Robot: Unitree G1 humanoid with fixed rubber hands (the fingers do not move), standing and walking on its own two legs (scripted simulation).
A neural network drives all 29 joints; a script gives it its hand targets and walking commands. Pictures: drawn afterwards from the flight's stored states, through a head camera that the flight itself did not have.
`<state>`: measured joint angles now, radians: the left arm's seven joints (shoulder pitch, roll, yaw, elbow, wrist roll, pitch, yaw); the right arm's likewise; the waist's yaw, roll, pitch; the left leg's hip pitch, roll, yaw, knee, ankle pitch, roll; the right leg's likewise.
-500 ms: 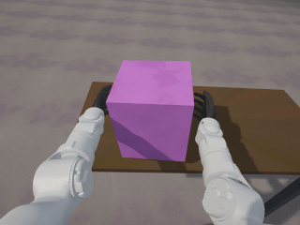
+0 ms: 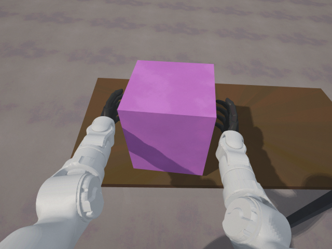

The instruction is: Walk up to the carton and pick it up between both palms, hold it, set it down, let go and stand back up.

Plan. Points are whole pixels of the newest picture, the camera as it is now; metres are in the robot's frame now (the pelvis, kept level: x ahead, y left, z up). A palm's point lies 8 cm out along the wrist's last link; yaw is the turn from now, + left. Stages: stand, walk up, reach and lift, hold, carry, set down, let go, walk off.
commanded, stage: set down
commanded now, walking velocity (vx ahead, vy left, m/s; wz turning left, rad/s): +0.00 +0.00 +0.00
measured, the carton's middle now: (170, 119) +0.47 -0.04 +0.05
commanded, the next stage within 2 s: none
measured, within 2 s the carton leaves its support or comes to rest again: rests again in 0.12 s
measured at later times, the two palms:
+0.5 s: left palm (114, 119) +0.44 +0.11 +0.08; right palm (231, 137) +0.38 -0.19 +0.08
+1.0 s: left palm (114, 119) +0.44 +0.11 +0.08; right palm (231, 137) +0.38 -0.19 +0.07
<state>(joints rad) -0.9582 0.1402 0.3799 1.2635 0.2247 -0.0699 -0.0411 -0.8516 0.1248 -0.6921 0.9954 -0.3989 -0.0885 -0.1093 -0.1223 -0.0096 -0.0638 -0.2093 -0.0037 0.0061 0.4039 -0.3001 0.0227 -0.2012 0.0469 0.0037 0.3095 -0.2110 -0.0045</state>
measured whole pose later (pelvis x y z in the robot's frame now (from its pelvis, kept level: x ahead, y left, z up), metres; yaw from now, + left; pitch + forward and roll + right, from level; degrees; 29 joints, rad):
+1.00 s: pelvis -0.01 +0.00 +0.00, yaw +0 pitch +9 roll -2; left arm -0.98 0.12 0.49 1.26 0.29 -0.13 -0.05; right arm -0.83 0.15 -0.73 0.96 -0.46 -0.14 -0.09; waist -0.13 -0.01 -0.06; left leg -0.26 0.00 0.01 0.39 -0.28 0.02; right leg -0.26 0.05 0.00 0.31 -0.20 0.00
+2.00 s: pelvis -0.03 +0.00 -0.01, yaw +2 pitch +26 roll -2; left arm -1.06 0.31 -0.04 1.44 -0.16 -0.20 0.03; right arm -0.85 -0.06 -0.39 1.32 -0.06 -0.36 -0.16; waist -0.13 -0.01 -0.26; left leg -0.70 -0.02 -0.01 0.41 -0.15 0.03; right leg -0.65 0.03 0.00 0.36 -0.09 0.01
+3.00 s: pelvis -0.09 +0.00 -0.01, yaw +2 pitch +16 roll -1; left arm -0.60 0.41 -0.17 1.10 -0.35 -0.16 -0.08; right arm -0.54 -0.06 -0.15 0.80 0.15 -0.02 -0.24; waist -0.13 0.01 -0.22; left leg -0.63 -0.02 -0.01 0.47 -0.12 0.01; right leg -0.57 0.03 0.00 0.43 -0.13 0.01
